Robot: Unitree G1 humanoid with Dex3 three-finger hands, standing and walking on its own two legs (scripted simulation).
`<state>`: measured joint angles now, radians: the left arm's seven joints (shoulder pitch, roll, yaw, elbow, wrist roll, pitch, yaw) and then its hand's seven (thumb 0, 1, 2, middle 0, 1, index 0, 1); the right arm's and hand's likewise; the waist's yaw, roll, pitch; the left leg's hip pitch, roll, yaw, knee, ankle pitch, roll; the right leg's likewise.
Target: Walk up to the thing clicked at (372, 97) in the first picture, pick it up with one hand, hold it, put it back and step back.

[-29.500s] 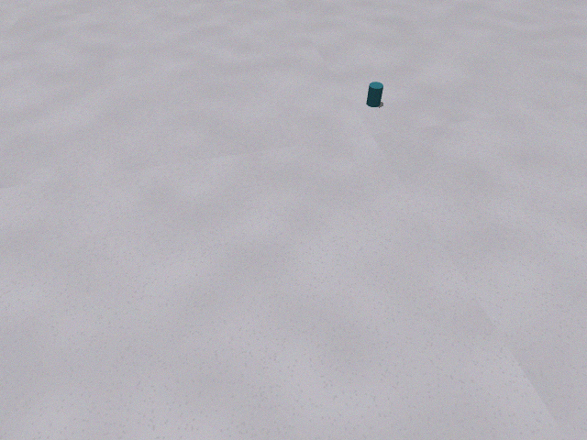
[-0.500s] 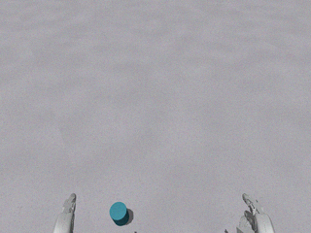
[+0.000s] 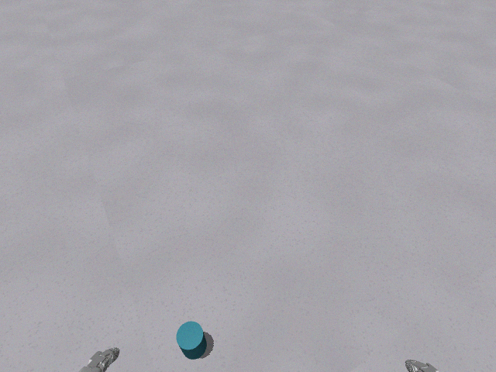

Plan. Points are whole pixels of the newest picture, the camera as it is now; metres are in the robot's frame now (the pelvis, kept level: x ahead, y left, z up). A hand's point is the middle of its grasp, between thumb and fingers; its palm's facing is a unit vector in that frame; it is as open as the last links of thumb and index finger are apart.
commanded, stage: stand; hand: left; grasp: from the side
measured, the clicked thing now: (192, 340) +0.36 +0.22 -0.68
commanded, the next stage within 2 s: step back in 2.00 s
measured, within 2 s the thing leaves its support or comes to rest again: neither
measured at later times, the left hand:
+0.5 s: hand out of the picture +0.03 +0.26 -0.12, palm faces +0.00 -0.94 -0.35, open 7.4 cm
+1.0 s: hand out of the picture +0.05 +0.25 -0.12, palm faces -0.02 -0.94 -0.34, open 7.4 cm
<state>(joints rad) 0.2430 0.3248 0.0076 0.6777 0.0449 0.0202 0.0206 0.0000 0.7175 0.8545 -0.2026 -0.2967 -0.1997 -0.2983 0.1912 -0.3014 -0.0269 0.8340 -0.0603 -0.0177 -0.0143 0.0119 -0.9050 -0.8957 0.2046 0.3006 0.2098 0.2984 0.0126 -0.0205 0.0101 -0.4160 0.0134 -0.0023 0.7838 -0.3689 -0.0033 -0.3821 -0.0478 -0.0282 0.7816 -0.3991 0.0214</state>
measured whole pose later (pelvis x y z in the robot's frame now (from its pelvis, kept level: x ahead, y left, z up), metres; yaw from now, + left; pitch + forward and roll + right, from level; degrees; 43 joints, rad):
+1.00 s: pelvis +0.00 +0.00 +0.04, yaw +0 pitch -3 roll +0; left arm 0.14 0.33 0.00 1.16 0.02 -0.01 0.01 0.00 0.91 0.89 -0.20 -0.30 -0.20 -0.30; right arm 0.14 -0.33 -0.01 1.16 -0.02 0.01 0.00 0.01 -0.91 -0.90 0.20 0.30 0.21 0.30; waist 0.00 0.01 0.06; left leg -0.16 0.01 0.00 0.37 -0.15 -0.01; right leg -0.12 -0.04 -0.04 0.36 -0.18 0.03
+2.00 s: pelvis +0.02 +0.00 +0.04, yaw +0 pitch -2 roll +0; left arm 0.11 0.34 0.00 1.14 0.01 -0.01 0.00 0.00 0.91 0.89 -0.20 -0.30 -0.20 -0.30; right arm 0.10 -0.34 -0.01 1.16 -0.02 0.00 0.00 0.01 -0.91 -0.90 0.20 0.30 0.21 0.30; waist 0.00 0.01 0.05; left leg -0.11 0.02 0.00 0.32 -0.17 -0.01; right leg -0.08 -0.04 -0.04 0.31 -0.19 0.02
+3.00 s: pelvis -0.16 +0.04 +0.02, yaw +0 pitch -2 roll +0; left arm 0.14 0.36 0.06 0.78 0.03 0.04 0.01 0.00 0.90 0.89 -0.21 -0.30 -0.20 -0.30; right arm 0.16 -0.41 -0.04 0.88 -0.01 0.04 -0.02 0.01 -0.91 -0.90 0.20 0.30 0.21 0.30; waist 0.02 0.01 0.16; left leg -0.31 -0.05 -0.07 0.80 -0.47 0.00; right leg -0.35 -0.02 0.02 0.63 -0.26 0.00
